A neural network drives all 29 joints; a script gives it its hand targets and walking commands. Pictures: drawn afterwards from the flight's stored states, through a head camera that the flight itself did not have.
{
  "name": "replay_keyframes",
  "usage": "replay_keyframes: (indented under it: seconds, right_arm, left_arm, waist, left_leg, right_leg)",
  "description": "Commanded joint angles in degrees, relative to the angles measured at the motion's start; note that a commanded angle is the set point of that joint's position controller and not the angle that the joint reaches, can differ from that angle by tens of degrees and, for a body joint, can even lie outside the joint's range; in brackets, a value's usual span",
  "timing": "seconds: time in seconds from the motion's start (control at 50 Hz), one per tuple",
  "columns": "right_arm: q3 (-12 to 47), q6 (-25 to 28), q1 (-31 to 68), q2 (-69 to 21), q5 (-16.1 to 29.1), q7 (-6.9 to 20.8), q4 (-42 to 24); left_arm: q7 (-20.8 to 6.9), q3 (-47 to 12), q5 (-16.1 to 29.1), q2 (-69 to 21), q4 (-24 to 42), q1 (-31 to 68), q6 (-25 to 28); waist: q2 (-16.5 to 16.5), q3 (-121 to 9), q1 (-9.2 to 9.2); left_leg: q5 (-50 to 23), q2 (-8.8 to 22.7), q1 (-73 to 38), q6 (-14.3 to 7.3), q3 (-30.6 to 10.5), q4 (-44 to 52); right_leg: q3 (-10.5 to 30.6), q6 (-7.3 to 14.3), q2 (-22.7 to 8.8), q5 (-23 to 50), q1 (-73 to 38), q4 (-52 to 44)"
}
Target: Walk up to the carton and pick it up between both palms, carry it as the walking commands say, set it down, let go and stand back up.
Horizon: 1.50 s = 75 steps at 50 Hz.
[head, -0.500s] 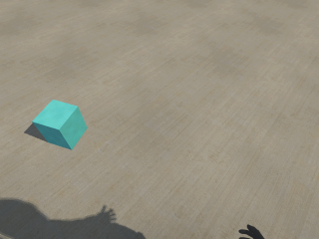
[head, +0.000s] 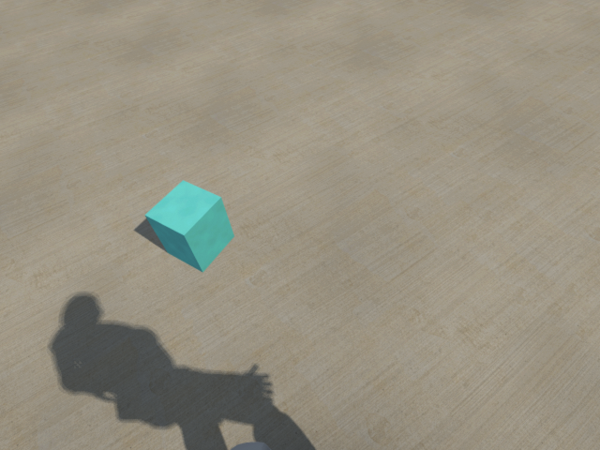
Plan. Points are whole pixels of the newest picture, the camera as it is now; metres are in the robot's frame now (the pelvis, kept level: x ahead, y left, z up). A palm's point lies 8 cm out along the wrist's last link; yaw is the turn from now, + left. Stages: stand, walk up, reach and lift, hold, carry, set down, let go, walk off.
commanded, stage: walk up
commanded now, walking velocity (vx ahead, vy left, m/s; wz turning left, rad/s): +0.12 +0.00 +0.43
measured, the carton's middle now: (193, 226) +0.99 +0.52 -0.65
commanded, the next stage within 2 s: none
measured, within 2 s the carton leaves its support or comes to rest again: neither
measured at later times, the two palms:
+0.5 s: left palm out of the picture +0.05 +0.32 -0.13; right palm out of the picture +0.12 -0.19 -0.13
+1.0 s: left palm out of the picture +0.00 +0.27 -0.14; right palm out of the picture +0.13 -0.19 -0.13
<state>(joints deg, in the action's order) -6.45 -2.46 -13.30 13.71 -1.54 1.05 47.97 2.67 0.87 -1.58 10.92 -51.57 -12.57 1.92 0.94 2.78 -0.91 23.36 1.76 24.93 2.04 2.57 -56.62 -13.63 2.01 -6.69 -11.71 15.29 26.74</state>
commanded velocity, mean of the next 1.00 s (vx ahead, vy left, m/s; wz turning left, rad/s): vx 0.05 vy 0.01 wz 0.23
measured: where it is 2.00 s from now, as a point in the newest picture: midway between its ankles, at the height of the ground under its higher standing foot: outside the picture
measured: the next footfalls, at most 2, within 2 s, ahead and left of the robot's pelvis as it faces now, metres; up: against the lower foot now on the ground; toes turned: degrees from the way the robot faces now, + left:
left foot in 0.18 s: +0.04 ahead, +0.15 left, +0.00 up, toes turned +13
right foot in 0.58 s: +0.10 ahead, -0.07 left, +0.00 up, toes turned +3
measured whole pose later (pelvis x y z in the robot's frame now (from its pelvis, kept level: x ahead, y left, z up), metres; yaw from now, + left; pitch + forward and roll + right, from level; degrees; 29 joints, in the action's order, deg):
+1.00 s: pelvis +0.05 +0.03 +0.00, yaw +12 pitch -2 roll +0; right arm -3.6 -0.1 -14.0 9.6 -1.8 -0.8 59.9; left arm 2.6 3.8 -1.9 10.5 -59.1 -17.8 0.6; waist -0.4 1.7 -0.8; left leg 14.9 0.4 6.7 -0.4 0.8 -23.5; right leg -8.1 0.4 -1.9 -13.0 7.3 22.3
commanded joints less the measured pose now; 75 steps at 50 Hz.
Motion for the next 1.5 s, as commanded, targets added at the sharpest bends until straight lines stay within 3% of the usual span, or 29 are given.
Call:
replay_keyframes:
  seconds: [0.0,0.1,0.14,0.16,0.18,0.2,0.22,0.26,0.32,0.52,0.56,0.58,0.6,0.76,0.84,0.94,1.04,1.06,1.12,1.16,1.2,1.24,1.28,1.3,1.32,1.34,1.38,1.42,1.48]
  right_arm:
    - [0.4,0.4,0.8,0.8,-0.2,0.9,-4.4]
    - [1.3,1.2,2.8,0.7,0.3,1.2,-5.4]
    - [1.5,2.1,-1.0,0.5,0.1,0.7,-3.8]
    - [1.0,2.8,-4.0,2.8,-0.7,0.3,-2.6]
    - [0.0,3.3,-6.5,7.1,-0.7,0.0,-2.2]
    - [-0.5,3.4,-5.4,11.2,-0.1,-0.2,-2.2]
    - [0.9,3.6,-5.0,7.0,0.4,-0.4,-1.2]
    - [1.9,2.9,-0.4,4.4,-0.1,-0.9,-0.6]
    - [1.3,3.1,0.7,6.7,-0.4,-1.7,0.0]
    - [1.7,2.8,-0.2,4.6,-0.8,-1.5,3.0]
    - [2.4,2.8,-1.9,2.0,0.0,-1.6,4.9]
    - [2.6,2.7,-4.4,-0.6,0.6,-1.1,4.4]
    - [2.4,2.0,-3.3,-0.1,0.5,-1.6,4.8]
    - [2.0,2.6,-4.0,0.6,-0.7,-1.5,8.3]
    - [1.3,3.1,-3.7,2.4,-0.1,-1.8,8.8]
    - [2.4,2.6,-3.1,0.0,-0.3,-2.2,11.1]
    - [1.3,2.8,-0.4,4.2,1.6,-2.4,8.3]
    - [0.4,2.3,-0.1,6.1,2.1,-2.7,7.9]
    - [1.0,1.8,1.8,3.4,1.0,-2.6,3.6]
    - [1.4,1.4,1.3,1.5,0.6,-2.8,2.8]
    - [2.2,0.6,2.2,0.1,0.5,-2.5,1.3]
    - [3.1,1.3,2.6,-1.8,1.8,-1.0,0.7]
    - [2.4,2.2,-2.4,0.0,1.4,-0.4,2.9]
    - [1.0,2.7,-7.2,5.2,0.0,-0.6,3.8]
    - [-0.7,3.0,-12.2,14.1,-1.2,-1.4,3.9]
    - [-0.3,2.8,-13.0,12.3,-1.1,-1.9,5.9]
    - [0.0,2.3,-7.2,11.0,-0.5,-2.9,5.2]
    - [0.7,2.4,-2.8,9.1,0.2,-2.9,4.5]
    - [0.7,3.1,-6.8,9.1,0.6,-2.8,5.9]
  left_arm:
    - [-0.2,2.0,-0.4,9.4,1.9,-4.1,1.1]
    - [-1.2,2.5,-0.8,11.4,1.4,-5.9,0.0]
    - [-1.7,2.7,-0.3,11.6,1.1,-6.7,-0.7]
    - [-2.0,2.6,0.0,10.1,1.1,-7.9,-1.0]
    - [-2.4,2.0,-0.2,6.6,2.8,-7.6,-1.3]
    - [-2.1,1.6,0.5,4.0,5.1,-4.8,-1.8]
    - [-2.0,2.0,-0.3,5.7,4.2,-3.4,-2.9]
    - [-2.8,2.4,-1.0,5.9,3.4,-4.4,-3.7]
    - [-2.5,3.7,-1.0,6.5,2.4,-6.7,-4.0]
    - [-0.5,3.1,0.8,3.8,0.9,-3.8,-3.9]
    - [-0.1,3.3,-0.2,5.8,-0.7,-7.6,-2.3]
    - [0.1,4.1,-0.5,10.3,-0.1,-6.4,-1.6]
    - [-0.3,4.1,0.4,9.7,-1.6,-5.4,-1.8]
    - [-0.2,3.4,0.4,5.3,-3.1,-4.1,-1.0]
    - [0.5,4.6,0.1,6.7,-4.4,-6.0,-0.5]
    - [-0.3,3.5,-0.5,3.9,-5.9,-7.0,-1.0]
    - [0.7,3.6,1.5,6.5,-4.8,-6.2,-0.5]
    - [0.9,4.3,2.0,8.7,-3.8,-6.1,-0.6]
    - [1.1,4.6,1.2,10.0,-4.1,-9.5,-1.7]
    - [1.1,4.1,0.1,9.9,-3.8,-10.4,-1.8]
    - [0.8,4.1,-0.7,11.7,-2.0,-7.3,-1.7]
    - [0.4,4.2,1.1,10.1,-0.6,-1.7,-1.7]
    - [-0.1,4.0,0.7,10.0,-2.0,-3.6,-2.3]
    - [-0.4,3.8,0.1,8.7,-2.2,-5.7,-3.2]
    - [-0.7,2.5,-0.1,4.3,0.4,-5.3,-3.9]
    - [-1.2,3.0,-0.2,7.6,1.4,-0.5,-4.7]
    - [-2.2,3.2,0.6,7.1,1.0,0.0,-5.3]
    - [-3.1,4.0,-0.5,8.2,0.3,-1.6,-5.3]
    - [-4.3,4.3,-0.7,7.6,0.7,-2.3,-5.9]
  waist:
    - [-10.4,-3.1,-1.67]
    - [-10.8,-2.7,-2.18]
    - [-8.5,-3.8,0.27]
    - [-5.3,-5.8,1.43]
    - [5.6,-7.2,2.49]
    - [17.9,-3.8,2.54]
    - [10.6,-3.2,2.55]
    - [10.0,-0.2,0.23]
    - [7.0,-3.0,-0.64]
    - [5.0,-3.0,0.32]
    - [-1.1,-3.9,-1.3]
    - [-10.4,-2.5,1.26]
    - [-12.2,-1.6,0.93]
    - [-0.8,0.4,0.86]
    - [0.4,-0.9,0.83]
    - [0.8,1.3,0.44]
    - [1.5,0.1,2.17]
    - [4.1,-0.4,1.19]
    - [-6.1,-2.2,-0.09]
    - [-12.3,-2.7,-0.9]
    - [-9.3,-1.1,0.14]
    - [-9.6,-2.5,0.95]
    - [-3.8,-3.9,3.85]
    - [7.1,-3.9,6.37]
    - [22.0,-2.6,7.4]
    - [9.9,-3.0,6.7]
    - [3.3,-0.4,4.11]
    - [7.2,-0.5,2.34]
    - [5.4,-2.2,2.2]
  left_leg:
    - [0.2,1.2,1.4,0.1,1.5,7.0]
    - [2.2,0.1,-4.7,-1.0,4.3,20.4]
    - [-9.2,0.1,-13.8,-2.0,4.0,33.9]
    - [-13.8,2.2,-22.8,-2.4,0.9,37.4]
    - [-23.2,13.2,-29.9,-4.1,-11.7,40.4]
    - [-33.4,22.4,-23.1,-11.0,-20.7,41.6]
    - [-28.2,20.0,-21.9,-13.3,-15.4,41.2]
    - [-18.8,13.9,-19.4,-11.7,-10.6,43.1]
    - [-52.4,12.3,-20.3,-12.5,-4.7,36.6]
    - [-27.6,10.1,-14.9,-11.9,-9.0,36.8]
    - [-17.3,7.5,-7.8,-7.1,-8.0,34.9]
    - [-8.7,2.1,-3.7,-4.3,-4.3,32.5]
    - [-4.9,0.5,-10.3,-3.0,-2.3,33.7]
    - [-14.8,3.5,-14.4,-4.8,-5.3,38.2]
    - [-25.4,6.2,-14.5,-5.2,-7.5,34.9]
    - [-15.5,4.2,-14.7,-5.0,-6.1,39.5]
    - [-27.2,7.9,-10.7,-5.5,-12.2,32.0]
    - [-25.6,6.5,-6.3,-5.9,-12.9,29.2]
    - [-16.9,3.9,0.9,-4.2,-9.6,20.3]
    - [1.5,0.2,0.9,-1.5,-1.5,8.0]
    - [11.3,3.4,2.2,-0.8,-1.7,0.9]
    - [2.9,5.1,-2.0,-1.4,0.9,9.5]
    - [-7.3,1.8,-15.4,-1.4,2.5,23.9]
    - [-8.2,8.9,-21.2,-3.0,-8.8,37.3]
    - [-21.1,28.5,-19.9,-9.5,-36.1,44.4]
    - [-24.1,26.9,-14.6,-13.1,-35.8,44.0]
    - [-20.9,22.7,-14.4,-11.2,-26.2,42.0]
    - [-21.4,16.9,-14.7,-7.4,-19.4,42.5]
    - [-24.1,15.5,-16.9,-6.1,-17.6,42.0]
  right_leg:
    - [11.7,4.4,-14.0,-4.0,-6.1,-13.9]
    - [9.5,4.8,-15.1,1.7,-6.7,-11.5]
    - [6.0,1.6,-14.1,10.5,-3.9,-5.0]
    - [3.9,-2.0,-12.3,9.3,1.4,-0.4]
    - [0.4,-5.5,-8.2,-0.6,10.1,10.5]
    - [1.9,-6.8,-1.2,-21.3,15.1,14.2]
    - [8.0,-6.6,-2.9,-20.9,12.4,17.6]
    - [8.7,-6.1,-1.4,-15.9,13.5,20.7]
    - [9.0,-5.9,-0.1,-12.6,11.4,28.8]
    - [9.5,-3.3,3.9,-6.3,-3.3,4.2]
    - [14.5,-2.1,-1.4,8.7,-17.1,-8.5]
    - [22.2,0.4,-9.1,13.4,-16.9,-9.8]
    - [24.3,3.6,-11.0,15.1,-8.0,-10.4]
    - [12.8,-0.7,-1.2,2.9,-7.3,-9.6]
    - [10.8,-1.6,-1.8,9.9,-9.3,-5.0]
    - [11.8,-0.8,-0.7,4.4,-8.5,-9.7]
    - [9.0,-2.8,-1.9,4.4,-6.8,-0.1]
    - [9.0,-2.9,-3.0,2.3,-8.3,2.4]
    - [12.5,0.5,-9.0,0.6,-7.4,-1.3]
    - [19.0,6.7,-19.3,8.4,-4.2,-8.1]
    - [16.3,9.7,-21.9,17.6,-2.1,-8.5]
    - [6.9,3.2,-16.4,11.3,-0.4,-5.8]
    - [2.3,-0.1,-11.7,3.8,5.8,3.2]
    - [-2.4,-2.9,-5.3,-7.8,12.3,16.8]
    - [1.3,-5.0,1.6,-25.6,22.7,27.1]
    - [10.9,-5.5,-1.5,-22.9,17.1,31.7]
    - [14.0,-6.1,-2.4,-13.1,20.3,35.4]
    - [14.8,-5.9,-1.5,-5.8,18.8,34.6]
    - [14.7,-6.3,0.2,-2.7,17.7,35.5]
